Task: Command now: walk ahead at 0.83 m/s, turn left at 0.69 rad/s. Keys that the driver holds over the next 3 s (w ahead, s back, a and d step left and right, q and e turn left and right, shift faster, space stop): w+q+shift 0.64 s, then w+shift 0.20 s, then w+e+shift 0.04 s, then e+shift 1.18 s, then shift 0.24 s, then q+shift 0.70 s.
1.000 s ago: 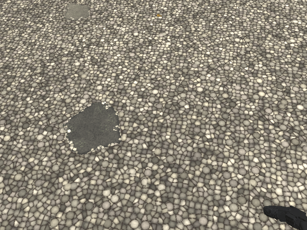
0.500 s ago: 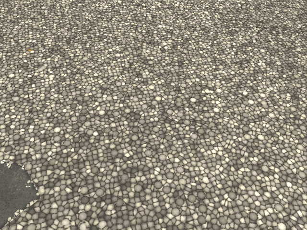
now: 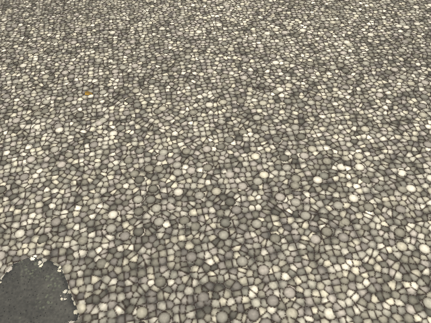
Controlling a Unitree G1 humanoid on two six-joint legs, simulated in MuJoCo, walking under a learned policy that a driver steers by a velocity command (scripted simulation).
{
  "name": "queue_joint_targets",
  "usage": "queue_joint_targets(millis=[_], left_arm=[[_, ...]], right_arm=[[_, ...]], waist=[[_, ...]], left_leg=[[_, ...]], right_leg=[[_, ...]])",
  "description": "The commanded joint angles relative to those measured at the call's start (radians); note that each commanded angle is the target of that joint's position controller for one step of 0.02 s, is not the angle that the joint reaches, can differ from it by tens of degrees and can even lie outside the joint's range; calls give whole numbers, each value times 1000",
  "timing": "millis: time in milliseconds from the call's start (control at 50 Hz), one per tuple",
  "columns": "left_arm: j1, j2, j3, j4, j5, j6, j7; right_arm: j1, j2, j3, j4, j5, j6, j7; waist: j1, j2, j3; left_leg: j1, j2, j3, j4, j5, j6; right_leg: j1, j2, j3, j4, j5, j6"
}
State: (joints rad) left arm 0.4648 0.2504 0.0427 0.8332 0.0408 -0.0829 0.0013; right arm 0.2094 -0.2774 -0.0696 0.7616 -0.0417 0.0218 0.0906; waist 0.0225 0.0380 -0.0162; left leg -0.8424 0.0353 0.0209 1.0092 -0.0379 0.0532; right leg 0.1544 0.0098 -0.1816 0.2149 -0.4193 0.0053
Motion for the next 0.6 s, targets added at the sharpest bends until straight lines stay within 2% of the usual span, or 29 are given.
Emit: queue_joint_targets(millis=[20, 40, 60, 80, 100, 120, 140, 160, 180, 200, 220, 240, 260, 300, 320, 360, 400, 440, 480, 500, 520, 540, 560, 580, 600], left_arm=[[23, 121, 19, -6, -1, -14, 22], [8, 135, 17, -1, 3, -13, 29], [5, 163, 21, 6, 11, -9, 38], [-11, 199, 29, 6, 21, 5, 45], [-37, 238, 40, 0, 26, 20, 48], [-64, 256, 45, -14, 9, 22, 41], [-35, 158, 19, -40, -1, 9, 17], [-117, 97, 1, -135, -13, -20, -8], [-294, 156, 5, -181, -1, -41, -11], [-292, 137, -4, -193, -9, -56, -14], [-271, 124, -11, -176, -2, -58, -12], [-254, 112, -15, -172, 18, -40, -11], [-214, 112, -18, -162, 32, -14, -13], [-227, 113, -19, -169, 42, 24, -14], [-291, 107, -24, -195, 41, 31, -16], [-440, 90, -34, -258, 25, 30, -25], [-507, 74, -43, -276, 12, 25, -36], [-558, 80, -43, -299, 1, 18, -37], [-568, 102, -39, -314, -4, 13, -32], [-524, 121, -31, -306, -6, 10, -26], [-432, 163, -14, -281, -11, 10, -14], [-269, 220, 11, -244, -23, 7, 3], [-32, 265, 35, -189, -28, 8, 27], [154, 319, 56, -157, 7, 5, 52], [24, 379, 66, -178, 41, 4, 38]], right_arm=[[-262, -13, 22, -144, -2, -21, 13], [-259, -3, 30, -152, 5, -21, 9], [-227, -11, 31, -151, 13, -21, 1], [-131, -41, 21, -132, 22, -22, -6], [43, -86, 3, -87, 30, -30, -15], [259, -149, -26, -23, 23, -43, -29], [292, -249, -62, 1, 18, -35, -54], [257, -323, -81, -19, 31, -24, -56], [270, -287, -75, -12, 26, -19, -61], [276, -266, -73, 14, 23, -24, -73], [239, -220, -63, 19, 19, -33, -80], [175, -190, -51, 14, 22, -43, -84], [134, -160, -37, -2, 26, -55, -85], [129, -142, -27, -11, 45, -80, -81], [130, -152, -28, -12, 48, -89, -80], [167, -169, -31, -5, 45, -97, -82], [204, -184, -39, 1, 45, -98, -78], [255, -195, -44, 16, 52, -100, -77], [244, -215, -50, 18, 55, -102, -87], [210, -233, -53, 9, 55, -103, -93], [189, -261, -59, 6, 51, -104, -97], [154, -301, -66, 0, 38, -106, -93], [86, -292, -63, -10, 26, -114, -87], [87, -128, -23, -34, 16, -126, -86], [224, -43, 12, -101, 84, -119, -82]], waist=[[39, -129, 188], [20, -135, 166], [-9, -159, 116], [-71, -179, 42], [-152, -199, -59], [-250, -150, -173], [-204, 42, -222], [-154, 216, -272], [-205, 34, -177], [-159, -19, -78], [-99, -99, 8], [-42, -102, 50], [-2, -60, 60], [15, -48, 85], [7, -51, 114], [-30, -33, 168], [-71, -4, 153], [-111, 21, 119], [-105, 21, 86], [-74, 23, 56], [-28, 22, -20], [66, 29, -124], [201, 21, -222], [229, -161, -337], [58, -525, -444]], left_leg=[[-48, 8, 110, -142, -75, 70], [42, -23, 151, -200, -115, 102], [138, -73, 192, -218, -169, 131], [249, -117, 204, -218, -250, 158], [439, -160, 195, -216, -337, 184], [766, -184, 120, -318, -307, 214], [1068, -14, -213, -420, -551, 274], [1227, 206, -860, -674, -758, 418], [1216, 203, -890, -743, -674, 373], [1091, 200, -795, -752, -569, 344], [926, 162, -679, -765, -454, 301], [787, 99, -566, -773, -375, 273], [700, 67, -512, -786, -322, 280], [591, 9, -422, -809, -247, 282], [532, -21, -388, -839, -227, 275], [468, -51, -373, -868, -100, 256], [509, -67, -362, -850, 69, 221], [611, -36, -394, -835, 274, 198], [714, -14, -409, -791, 410, 175], [723, -14, -410, -735, 516, 149], [753, -15, -418, -628, 674, 122], [740, -13, -421, -430, 732, 102], [631, -50, -394, -178, 664, 88], [453, -121, -320, 197, 36, 89], [200, -205, -203, 425, -459, 65]], right_leg=[[-23, -252, -21, -75, 639, -67], [-13, -252, -57, -16, 918, -57], [15, -266, -71, 74, 1235, -56], [41, -287, -78, 226, 1451, -59], [5, -305, -76, 449, 1552, -76], [-164, -290, -69, 746, 1399, -73], [-534, -171, -53, 1088, 630, -33], [-910, 56, 119, 1362, -42, 7], [-1063, 5, 271, 1348, 64, -21], [-1050, -44, 280, 1287, 104, -31], [-983, -91, 270, 1170, 130, -33], [-905, -113, 268, 1116, 121, -21], [-852, -127, 267, 1081, 113, -1], [-826, -142, 236, 996, 93, 35], [-817, -142, 208, 917, 135, 49], [-800, -117, 167, 732, 277, 67], [-748, -79, 152, 563, 425, 59], [-716, -44, 143, 464, 516, 38], [-659, -20, 164, 366, 506, 16], [-552, 2, 174, 315, 487, 8], [-415, 36, 182, 318, 421, 2], [-230, 34, 194, 349, 325, -6], [20, -15, 202, 367, 243, -14], [243, -251, 451, 353, -145, -35], [327, -503, 1066, 79, -366, -123]])
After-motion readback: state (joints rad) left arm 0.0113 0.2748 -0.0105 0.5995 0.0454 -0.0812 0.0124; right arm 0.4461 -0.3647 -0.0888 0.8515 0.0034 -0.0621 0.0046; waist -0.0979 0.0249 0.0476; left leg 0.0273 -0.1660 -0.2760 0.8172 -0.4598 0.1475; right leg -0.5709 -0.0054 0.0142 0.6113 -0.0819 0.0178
